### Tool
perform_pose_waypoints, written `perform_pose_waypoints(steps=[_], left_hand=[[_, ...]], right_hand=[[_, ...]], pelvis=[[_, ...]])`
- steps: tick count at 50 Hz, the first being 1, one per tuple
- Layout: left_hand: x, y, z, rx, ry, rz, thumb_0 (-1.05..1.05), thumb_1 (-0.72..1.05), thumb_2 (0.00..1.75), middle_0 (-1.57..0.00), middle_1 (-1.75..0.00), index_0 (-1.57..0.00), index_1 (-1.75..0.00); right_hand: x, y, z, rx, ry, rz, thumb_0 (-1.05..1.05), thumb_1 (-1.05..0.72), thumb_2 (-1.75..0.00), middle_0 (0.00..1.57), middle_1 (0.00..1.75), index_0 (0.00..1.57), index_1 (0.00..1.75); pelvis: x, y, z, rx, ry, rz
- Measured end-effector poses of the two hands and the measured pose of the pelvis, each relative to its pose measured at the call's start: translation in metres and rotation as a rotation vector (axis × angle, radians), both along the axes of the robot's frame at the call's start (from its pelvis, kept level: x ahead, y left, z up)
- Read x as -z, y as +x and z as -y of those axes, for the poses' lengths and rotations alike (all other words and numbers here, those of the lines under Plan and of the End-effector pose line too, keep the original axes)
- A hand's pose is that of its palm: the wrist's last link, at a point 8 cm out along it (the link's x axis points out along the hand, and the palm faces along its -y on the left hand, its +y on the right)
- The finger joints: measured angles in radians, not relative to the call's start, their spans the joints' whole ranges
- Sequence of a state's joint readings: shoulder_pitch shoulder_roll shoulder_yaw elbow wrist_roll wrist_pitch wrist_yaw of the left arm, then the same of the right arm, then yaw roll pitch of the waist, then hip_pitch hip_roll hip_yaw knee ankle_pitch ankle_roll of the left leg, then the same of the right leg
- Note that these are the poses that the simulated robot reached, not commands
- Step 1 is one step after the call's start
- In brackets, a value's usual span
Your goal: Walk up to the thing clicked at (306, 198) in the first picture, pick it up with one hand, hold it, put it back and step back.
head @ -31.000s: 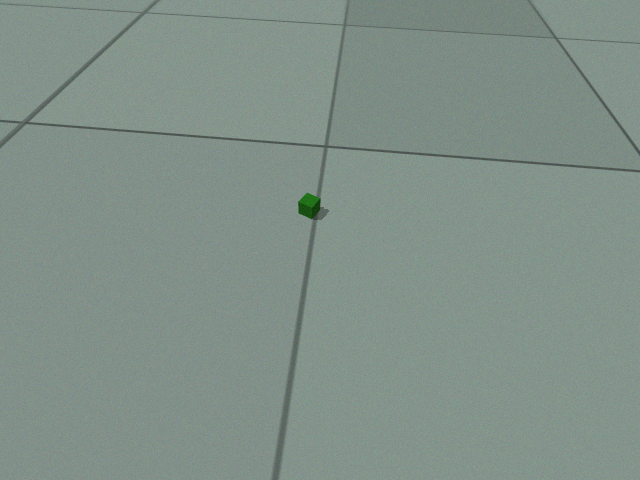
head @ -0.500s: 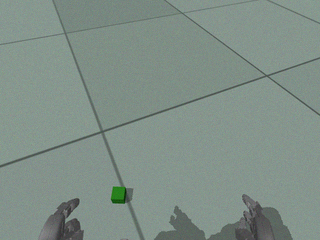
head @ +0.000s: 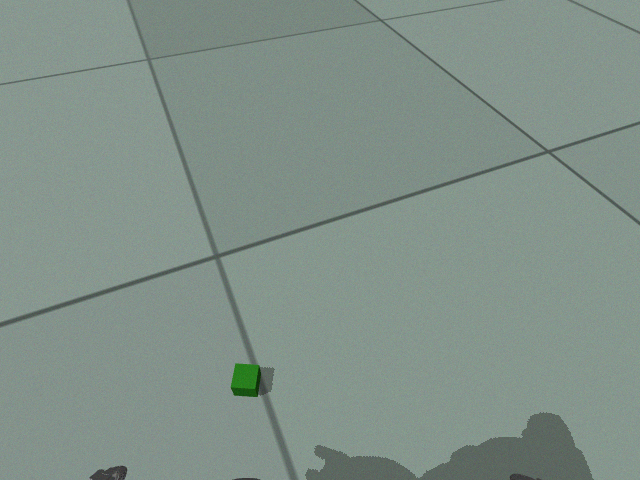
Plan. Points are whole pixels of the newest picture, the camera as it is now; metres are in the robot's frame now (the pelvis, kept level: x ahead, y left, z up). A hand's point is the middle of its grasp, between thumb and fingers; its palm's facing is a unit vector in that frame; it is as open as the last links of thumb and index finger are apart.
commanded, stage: stand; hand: left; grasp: from above
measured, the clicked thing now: (246, 380) +0.49 +0.22 -0.71
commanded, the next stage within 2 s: none
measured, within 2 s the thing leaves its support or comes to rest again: neither
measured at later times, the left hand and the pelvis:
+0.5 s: hand out of the picture +0.05 +0.24 -0.13, palm faces +0.01 -0.94 -0.34, open 7.4 cm; pelvis -0.01 +0.00 +0.03, yaw -1 degrees
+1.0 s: hand out of the picture +0.05 +0.23 -0.13, palm faces -0.03 -0.94 -0.34, open 7.4 cm; pelvis -0.01 +0.00 +0.03, yaw -2 degrees
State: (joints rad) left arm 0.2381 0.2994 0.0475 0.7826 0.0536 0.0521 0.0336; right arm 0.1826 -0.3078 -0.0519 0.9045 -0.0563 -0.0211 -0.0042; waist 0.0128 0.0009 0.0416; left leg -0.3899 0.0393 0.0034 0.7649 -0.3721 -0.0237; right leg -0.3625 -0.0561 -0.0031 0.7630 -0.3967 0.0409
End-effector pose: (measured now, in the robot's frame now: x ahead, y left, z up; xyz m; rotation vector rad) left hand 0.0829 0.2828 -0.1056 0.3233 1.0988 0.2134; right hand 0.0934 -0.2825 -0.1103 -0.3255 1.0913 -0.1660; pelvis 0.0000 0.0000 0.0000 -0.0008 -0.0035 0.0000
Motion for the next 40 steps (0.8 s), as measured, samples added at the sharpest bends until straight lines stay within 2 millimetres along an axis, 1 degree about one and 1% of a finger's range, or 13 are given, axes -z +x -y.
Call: perform_pose_waypoints(steps=[6,9,13,21,29,40], left_hand=[[0.001,-0.031,0.001,-0.047,-0.015,-0.104,0.01,0.90,0.89,-0.20,-0.30,-0.20,-0.30],[-0.001,-0.040,0.003,-0.061,-0.023,-0.135,0.01,0.90,0.89,-0.20,-0.30,-0.20,-0.30],[-0.005,-0.047,0.006,-0.065,-0.029,-0.157,0.01,0.90,0.89,-0.20,-0.30,-0.20,-0.30],[-0.012,-0.046,0.005,-0.056,-0.025,-0.152,0.01,0.90,0.89,-0.20,-0.30,-0.20,-0.30],[-0.016,-0.043,0.001,-0.045,-0.018,-0.145,0.01,0.90,0.89,-0.20,-0.30,-0.20,-0.30],[-0.017,-0.043,0.000,-0.037,-0.014,-0.168,0.01,0.90,0.89,-0.20,-0.30,-0.20,-0.30]], right_hand=[[-0.001,-0.024,-0.001,0.046,0.012,-0.080,0.01,-0.91,-0.90,0.20,0.30,0.21,0.30],[-0.001,-0.033,-0.005,0.058,0.024,-0.105,0.01,-0.91,-0.90,0.20,0.30,0.21,0.30],[-0.002,-0.041,-0.009,0.071,0.043,-0.126,0.01,-0.91,-0.89,0.20,0.30,0.21,0.30],[-0.006,-0.051,-0.010,0.088,0.057,-0.130,0.01,-0.91,-0.89,0.20,0.30,0.21,0.30],[-0.010,-0.060,-0.001,0.102,0.042,-0.139,0.01,-0.91,-0.89,0.20,0.30,0.21,0.30],[-0.012,-0.067,0.009,0.111,0.030,-0.165,0.01,-0.91,-0.89,0.20,0.30,0.21,0.30]], pelvis=[[-0.012,0.002,-0.001,0.005,0.001,0.029],[-0.017,0.001,-0.001,0.008,0.002,0.043],[-0.023,-0.001,0.000,0.012,0.002,0.058],[-0.029,-0.006,0.000,0.017,0.001,0.080],[-0.032,-0.012,0.001,0.021,0.000,0.079],[-0.033,-0.012,0.003,0.026,0.000,0.071]])
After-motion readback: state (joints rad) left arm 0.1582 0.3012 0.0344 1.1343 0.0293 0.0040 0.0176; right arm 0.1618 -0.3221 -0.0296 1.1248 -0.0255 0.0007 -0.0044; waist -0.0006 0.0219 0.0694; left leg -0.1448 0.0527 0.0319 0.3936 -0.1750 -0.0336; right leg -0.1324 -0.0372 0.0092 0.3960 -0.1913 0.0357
